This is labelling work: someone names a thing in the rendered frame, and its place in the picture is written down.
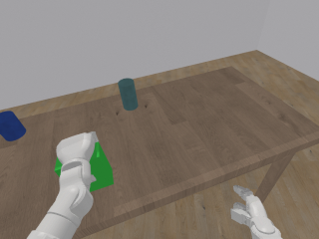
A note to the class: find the left robot forearm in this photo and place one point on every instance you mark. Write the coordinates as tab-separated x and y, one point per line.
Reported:
73	202

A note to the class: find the sponge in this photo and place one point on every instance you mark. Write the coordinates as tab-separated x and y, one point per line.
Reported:
100	168

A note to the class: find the right robot forearm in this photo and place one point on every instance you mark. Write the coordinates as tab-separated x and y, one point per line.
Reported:
262	228

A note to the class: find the right robot hand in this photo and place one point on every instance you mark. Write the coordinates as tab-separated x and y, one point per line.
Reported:
244	213

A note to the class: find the left robot hand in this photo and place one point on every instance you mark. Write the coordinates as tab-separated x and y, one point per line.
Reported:
79	146

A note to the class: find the table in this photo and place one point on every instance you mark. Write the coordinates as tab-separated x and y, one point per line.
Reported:
185	136

